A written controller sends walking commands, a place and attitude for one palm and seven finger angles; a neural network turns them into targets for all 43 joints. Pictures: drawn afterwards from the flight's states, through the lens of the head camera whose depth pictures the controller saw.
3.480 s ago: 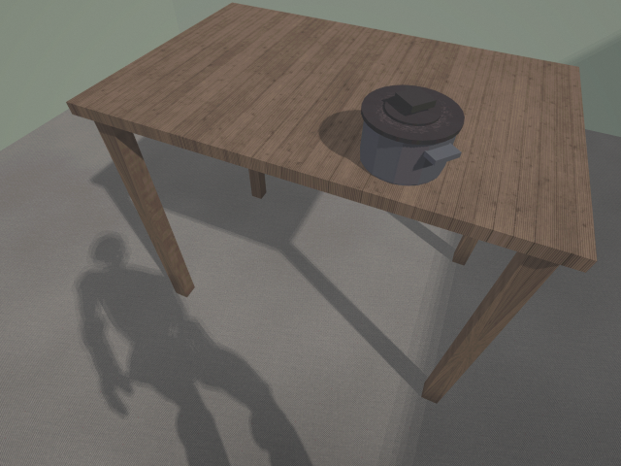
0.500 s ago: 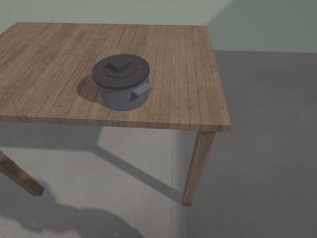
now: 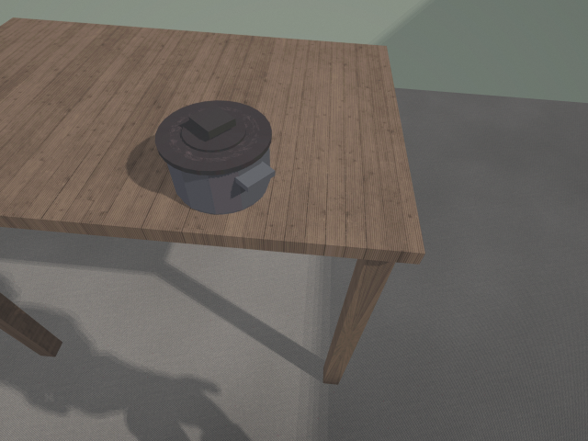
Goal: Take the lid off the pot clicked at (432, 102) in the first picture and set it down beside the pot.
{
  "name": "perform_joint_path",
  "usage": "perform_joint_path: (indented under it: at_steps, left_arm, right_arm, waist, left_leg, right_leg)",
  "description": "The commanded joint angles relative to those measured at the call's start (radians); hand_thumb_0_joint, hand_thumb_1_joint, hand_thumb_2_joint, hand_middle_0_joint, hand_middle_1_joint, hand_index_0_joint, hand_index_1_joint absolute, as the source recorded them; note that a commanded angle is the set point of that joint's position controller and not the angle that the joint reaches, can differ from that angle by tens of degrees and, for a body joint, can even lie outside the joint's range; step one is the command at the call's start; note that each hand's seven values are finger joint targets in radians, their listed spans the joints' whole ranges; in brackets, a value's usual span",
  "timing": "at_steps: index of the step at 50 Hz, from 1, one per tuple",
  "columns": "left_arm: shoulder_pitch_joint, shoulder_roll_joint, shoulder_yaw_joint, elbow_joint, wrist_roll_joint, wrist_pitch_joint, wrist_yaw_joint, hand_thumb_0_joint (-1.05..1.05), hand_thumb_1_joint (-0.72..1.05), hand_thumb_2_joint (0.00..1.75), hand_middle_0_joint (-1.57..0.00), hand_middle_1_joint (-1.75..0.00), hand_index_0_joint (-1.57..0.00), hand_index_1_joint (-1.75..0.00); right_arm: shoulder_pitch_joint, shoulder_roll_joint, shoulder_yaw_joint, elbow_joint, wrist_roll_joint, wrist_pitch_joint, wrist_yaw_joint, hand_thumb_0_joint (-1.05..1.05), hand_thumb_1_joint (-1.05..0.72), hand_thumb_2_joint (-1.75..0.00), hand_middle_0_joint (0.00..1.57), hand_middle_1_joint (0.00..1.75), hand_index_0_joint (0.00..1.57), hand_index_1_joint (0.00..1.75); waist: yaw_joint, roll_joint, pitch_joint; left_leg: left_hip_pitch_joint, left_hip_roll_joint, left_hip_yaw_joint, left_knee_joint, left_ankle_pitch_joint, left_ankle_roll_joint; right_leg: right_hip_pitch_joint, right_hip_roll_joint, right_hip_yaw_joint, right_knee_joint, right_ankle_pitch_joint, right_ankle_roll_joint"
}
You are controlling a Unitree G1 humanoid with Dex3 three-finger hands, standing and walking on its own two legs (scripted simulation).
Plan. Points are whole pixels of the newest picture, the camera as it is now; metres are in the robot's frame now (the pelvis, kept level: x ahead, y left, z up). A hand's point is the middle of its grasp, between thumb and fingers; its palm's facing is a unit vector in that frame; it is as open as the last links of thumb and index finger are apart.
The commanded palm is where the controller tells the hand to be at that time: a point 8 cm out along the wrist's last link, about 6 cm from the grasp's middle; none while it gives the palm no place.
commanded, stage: look again from close up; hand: left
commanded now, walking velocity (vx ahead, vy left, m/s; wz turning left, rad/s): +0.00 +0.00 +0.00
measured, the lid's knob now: (212, 121) +0.51 +0.16 +0.16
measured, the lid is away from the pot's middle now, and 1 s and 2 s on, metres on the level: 0.00 0.00 0.00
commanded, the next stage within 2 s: lift the closed hand beside the body in 0.56 s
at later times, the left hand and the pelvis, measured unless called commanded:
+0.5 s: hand out of the picture +0.04 +0.19 -0.17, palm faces +0.05 -0.97 -0.22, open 7.3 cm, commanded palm none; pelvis +0.02 -0.01 +0.00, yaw +1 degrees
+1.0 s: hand (141, 435) +0.13 +0.19 -0.02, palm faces +0.20 -0.93 -0.30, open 5.2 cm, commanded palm +0.09 +0.24 +0.02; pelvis +0.00 -0.01 +0.01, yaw +1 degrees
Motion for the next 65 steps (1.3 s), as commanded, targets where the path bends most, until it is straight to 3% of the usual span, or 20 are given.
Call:
perform_joint_path:
  at_steps: [1, 14, 32, 33, 34, 35, 36, 37, 38, 39, 40, 41, 43, 44, 47, 51, 52, 58, 61, 65]
  left_arm:
    - [0.057, 0.130, 0.029, -0.041, 0.001, -0.014, 0.008, 0.00, 0.90, 0.90, -0.20, -0.30, -0.20, -0.30]
    - [0.072, 0.138, 0.030, -0.027, 0.001, -0.014, 0.009, 0.00, 0.90, 0.90, -0.20, -0.30, -0.20, -0.30]
    - [0.079, 0.122, 0.034, -0.021, -0.003, -0.011, 0.009, 0.00, 0.90, 0.90, -0.20, -0.30, -0.20, -0.30]
    - [0.140, 0.095, 0.019, 0.006, 0.014, -0.035, 0.049, 0.00, 0.90, 0.90, -0.20, -0.30, -0.20, -0.30]
    - [-0.475, 0.302, 0.082, -1.194, -0.107, -0.183, 0.051, 0.00, 0.90, 0.90, -0.24, -0.35, -0.24, -0.35]
    - [-0.083, 0.301, 0.126, -1.091, -0.029, -0.120, 0.095, 0.00, 0.90, 0.90, -0.29, -0.40, -0.29, -0.40]
    - [0.167, 0.129, 0.050, -0.968, -0.048, 0.002, 0.131, 0.00, 0.90, 0.90, -0.33, -0.44, -0.33, -0.44]
    - [0.278, 0.048, 0.046, -0.778, -0.014, 0.063, 0.136, 0.00, 0.90, 0.90, -0.38, -0.49, -0.38, -0.49]
    - [0.361, 0.004, 0.034, -0.694, 0.001, 0.082, 0.118, 0.00, 0.90, 0.90, -0.42, -0.54, -0.42, -0.54]
    - [0.392, 0.006, 0.042, -0.630, 0.017, 0.078, 0.097, 0.00, 0.90, 0.90, -0.46, -0.59, -0.46, -0.59]
    - [0.437, 0.004, 0.039, -0.655, 0.026, 0.065, 0.073, 0.00, 0.90, 0.90, -0.51, -0.64, -0.51, -0.64]
    - [0.499, 0.037, 0.081, -0.704, 0.021, 0.043, 0.062, 0.00, 0.90, 0.90, -0.55, -0.68, -0.55, -0.68]
    - [0.411, 0.125, 0.114, -1.050, 0.000, -0.013, 0.050, 0.00, 0.90, 0.90, -0.64, -0.78, -0.64, -0.78]
    - [0.391, 0.133, 0.118, -1.111, -0.004, -0.025, 0.047, 0.00, 0.90, 0.90, -0.68, -0.83, -0.68, -0.83]
    - [0.327, 0.118, 0.121, -1.062, -0.019, -0.036, 0.037, 0.00, 0.90, 0.90, -0.82, -0.97, -0.82, -0.97]
    - [0.283, 0.189, 0.175, -1.272, -0.042, -0.093, 0.031, 0.00, 0.90, 0.90, -0.99, -1.16, -0.99, -1.16]
    - [0.275, 0.163, 0.149, -1.312, -0.047, -0.099, 0.028, 0.00, 0.90, 0.90, -1.04, -1.21, -1.04, -1.21]
    - [0.273, 0.191, 0.181, -1.400, -0.058, -0.115, 0.027, 0.00, 0.90, 0.90, -1.30, -1.50, -1.30, -1.50]
    - [0.340, 0.230, 0.238, -1.448, -0.057, -0.122, 0.032, 0.00, 0.90, 0.90, -1.30, -1.50, -1.30, -1.50]
    - [0.395, 0.222, 0.244, -1.493, -0.054, -0.125, 0.029, 0.00, 0.90, 0.90, -1.30, -1.50, -1.30, -1.50]
  right_arm:
    - [0.024, -0.114, -0.021, -0.037, 0.006, -0.018, -0.004, 0.00, -0.90, -0.90, 0.20, 0.30, 0.20, 0.30]
    - [-0.009, -0.129, -0.019, -0.029, 0.008, -0.014, -0.007, 0.00, -0.90, -0.90, 0.20, 0.30, 0.20, 0.30]
    - [0.017, -0.116, -0.019, -0.010, 0.007, -0.014, -0.012, 0.00, -0.90, -0.90, 0.20, 0.30, 0.20, 0.30]
    - [-0.042, -0.145, -0.021, -0.075, 0.006, -0.011, -0.005, 0.00, -0.90, -0.90, 0.20, 0.30, 0.20, 0.30]
    - [-0.008, -0.207, -0.013, -0.341, 0.059, -0.190, -0.002, 0.00, -0.90, -0.90, 0.20, 0.30, 0.20, 0.30]
    - [-0.020, -0.193, 0.006, -0.316, 0.046, -0.275, -0.048, 0.00, -0.90, -0.90, 0.20, 0.30, 0.20, 0.30]
    - [-0.065, -0.161, 0.000, -0.296, 0.066, -0.290, -0.039, 0.00, -0.90, -0.90, 0.20, 0.30, 0.20, 0.30]
    - [-0.078, -0.154, -0.014, -0.270, 0.049, -0.289, -0.028, 0.00, -0.90, -0.90, 0.20, 0.30, 0.20, 0.30]
    - [-0.077, -0.147, -0.042, -0.312, 0.039, -0.272, -0.009, 0.00, -0.90, -0.90, 0.20, 0.30, 0.20, 0.30]
    - [-0.079, -0.163, -0.059, -0.336, 0.029, -0.242, 0.001, 0.00, -0.90, -0.90, 0.20, 0.30, 0.20, 0.30]
    - [-0.097, -0.163, -0.068, -0.373, 0.027, -0.218, 0.008, 0.00, -0.90, -0.90, 0.20, 0.30, 0.20, 0.30]
    - [-0.112, -0.168, -0.074, -0.413, 0.030, -0.205, 0.012, 0.00, -0.90, -0.90, 0.20, 0.30, 0.20, 0.30]
    - [-0.121, -0.163, -0.053, -0.508, 0.025, -0.199, 0.008, 0.00, -0.90, -0.90, 0.20, 0.30, 0.20, 0.30]
    - [-0.132, -0.154, -0.043, -0.535, 0.022, -0.194, -0.002, 0.00, -0.90, -0.90, 0.20, 0.30, 0.20, 0.30]
    - [-0.137, -0.149, -0.038, -0.567, 0.024, -0.155, -0.028, 0.00, -0.90, -0.90, 0.20, 0.30, 0.20, 0.30]
    - [-0.142, -0.144, -0.030, -0.616, 0.021, -0.153, -0.049, 0.00, -0.90, -0.90, 0.20, 0.30, 0.20, 0.30]
    - [-0.144, -0.139, -0.021, -0.628, 0.014, -0.156, -0.055, 0.00, -0.90, -0.90, 0.20, 0.30, 0.20, 0.30]
    - [-0.154, -0.142, -0.014, -0.633, 0.010, -0.161, -0.071, 0.00, -0.90, -0.90, 0.20, 0.30, 0.20, 0.30]
    - [-0.161, -0.139, -0.012, -0.628, 0.006, -0.172, -0.069, 0.00, -0.90, -0.90, 0.20, 0.30, 0.20, 0.30]
    - [-0.172, -0.130, -0.009, -0.624, 0.003, -0.178, -0.068, 0.00, -0.90, -0.90, 0.20, 0.30, 0.20, 0.30]
  waist:
    - [0.003, 0.018, -0.050]
    - [0.006, 0.017, -0.054]
    - [0.010, 0.030, -0.040]
    - [0.019, 0.052, 0.053]
    - [0.034, 0.216, -0.359]
    - [0.051, 0.434, -0.452]
    - [0.050, 0.383, -0.358]
    - [0.045, 0.212, -0.228]
    - [0.052, 0.023, -0.134]
    - [0.034, -0.140, -0.072]
    - [0.036, -0.207, -0.020]
    - [0.056, -0.177, -0.058]
    - [0.066, -0.053, -0.163]
    - [0.060, -0.031, -0.156]
    - [0.022, -0.051, -0.009]
    - [0.035, 0.024, -0.060]
    - [0.032, 0.049, -0.065]
    - [0.039, 0.069, -0.013]
    - [0.059, 0.084, -0.042]
    - [0.067, 0.061, -0.039]
  left_leg:
    - [0.139, 0.070, -0.074, -0.055, 0.275, 0.039]
    - [0.158, 0.066, -0.069, -0.043, 0.341, 0.033]
    - [0.174, 0.068, -0.079, -0.063, 0.361, 0.036]
    - [0.103, 0.061, -0.025, 0.137, 0.374, 0.020]
    - [0.336, -0.022, -0.064, -0.096, 0.536, 0.025]
    - [0.512, 0.009, -0.089, -0.128, 0.716, 0.042]
    - [0.497, 0.015, -0.105, -0.139, 0.751, 0.031]
    - [0.404, 0.015, -0.089, -0.133, 0.710, 0.039]
    - [0.287, 0.009, -0.077, -0.112, 0.622, 0.036]
    - [0.201, 0.000, -0.059, -0.100, 0.524, 0.040]
    - [0.150, -0.007, -0.046, -0.098, 0.458, 0.046]
    - [0.145, -0.012, -0.028, -0.098, 0.451, 0.044]
    - [0.221, -0.026, -0.010, -0.102, 0.485, 0.044]
    - [0.235, -0.029, -0.004, -0.108, 0.450, 0.046]
    - [0.190, -0.032, 0.003, -0.124, 0.256, 0.041]
    - [0.263, -0.038, 0.008, -0.134, 0.187, 0.047]
    - [0.269, -0.041, 0.010, -0.141, 0.175, 0.048]
    - [0.295, -0.038, 0.002, -0.160, 0.143, 0.050]
    - [0.311, -0.035, -0.004, -0.167, 0.169, 0.047]
    - [0.309, -0.032, -0.013, -0.175, 0.204, 0.050]
  right_leg:
    - [-0.073, -0.085, 0.065, -0.103, 0.350, -0.023]
    - [-0.034, -0.099, 0.058, -0.111, 0.451, -0.021]
    - [-0.016, -0.099, 0.045, -0.129, 0.433, -0.022]
    - [-0.106, -0.134, 0.135, -0.176, 0.780, 0.025]
    - [0.058, -0.071, 0.018, -0.079, 0.764, -0.015]
    - [0.005, -0.023, -0.005, 0.016, 0.609, -0.029]
    - [-0.069, -0.005, -0.085, 0.007, 0.357, -0.015]
    - [-0.068, -0.005, -0.089, -0.066, 0.339, -0.011]
    - [-0.070, -0.013, -0.102, -0.120, 0.432, -0.002]
    - [-0.086, -0.010, -0.107, -0.140, 0.519, 0.008]
    - [-0.094, -0.016, -0.097, -0.146, 0.568, 0.018]
    - [-0.042, -0.028, -0.092, -0.140, 0.614, 0.015]
    - [0.007, -0.032, -0.069, -0.138, 0.641, 0.015]
    - [-0.010, -0.026, -0.067, -0.149, 0.595, 0.018]
    - [-0.124, -0.014, -0.067, -0.208, 0.412, 0.026]
    - [-0.115, -0.014, -0.045, -0.262, 0.313, 0.020]
    - [-0.107, -0.014, -0.044, -0.267, 0.298, 0.019]
    - [-0.108, -0.011, -0.032, -0.315, 0.238, 0.015]
    - [-0.075, -0.003, -0.038, -0.312, 0.253, 0.011]
    - [-0.048, 0.000, -0.046, -0.296, 0.298, 0.010]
